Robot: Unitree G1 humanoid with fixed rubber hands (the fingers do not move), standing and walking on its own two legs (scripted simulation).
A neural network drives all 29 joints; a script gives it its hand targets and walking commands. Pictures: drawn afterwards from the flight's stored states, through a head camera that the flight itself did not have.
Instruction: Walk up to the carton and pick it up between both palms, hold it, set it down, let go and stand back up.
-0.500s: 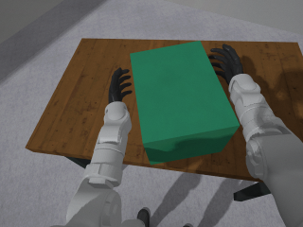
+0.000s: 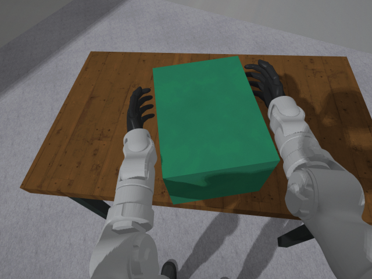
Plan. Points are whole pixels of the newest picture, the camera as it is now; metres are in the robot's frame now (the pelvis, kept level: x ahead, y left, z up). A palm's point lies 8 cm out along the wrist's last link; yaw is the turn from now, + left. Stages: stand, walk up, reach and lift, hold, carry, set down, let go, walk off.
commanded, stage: reach and lift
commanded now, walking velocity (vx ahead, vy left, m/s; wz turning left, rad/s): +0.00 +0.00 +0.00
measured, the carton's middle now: (205, 129) +0.42 +0.01 +0.03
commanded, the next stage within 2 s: none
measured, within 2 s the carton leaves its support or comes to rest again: leaves its support in 1.12 s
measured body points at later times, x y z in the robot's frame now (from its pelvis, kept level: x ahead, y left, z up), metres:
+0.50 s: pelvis +0.00 +0.00 +0.00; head +0.08 -0.01 +0.44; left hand +0.40 +0.16 +0.08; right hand +0.49 -0.12 +0.08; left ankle +0.03 +0.15 -0.74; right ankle -0.01 -0.09 -0.74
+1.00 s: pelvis -0.02 +0.01 +0.00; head +0.04 +0.01 +0.45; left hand +0.37 +0.17 +0.08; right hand +0.45 -0.12 +0.09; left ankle +0.03 +0.15 -0.74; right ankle -0.01 -0.09 -0.74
